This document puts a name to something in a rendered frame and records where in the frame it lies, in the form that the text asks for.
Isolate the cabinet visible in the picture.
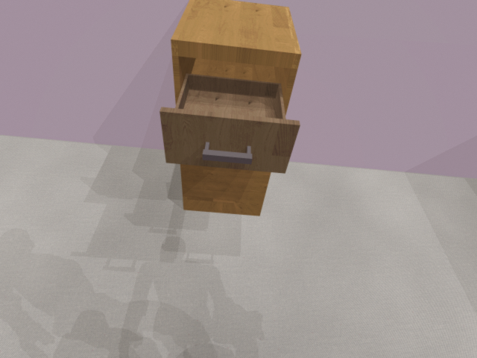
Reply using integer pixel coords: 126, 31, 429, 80
171, 0, 301, 216

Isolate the handle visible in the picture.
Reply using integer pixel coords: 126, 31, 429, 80
203, 142, 252, 164

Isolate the drawer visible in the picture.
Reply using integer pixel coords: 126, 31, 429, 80
159, 73, 300, 174

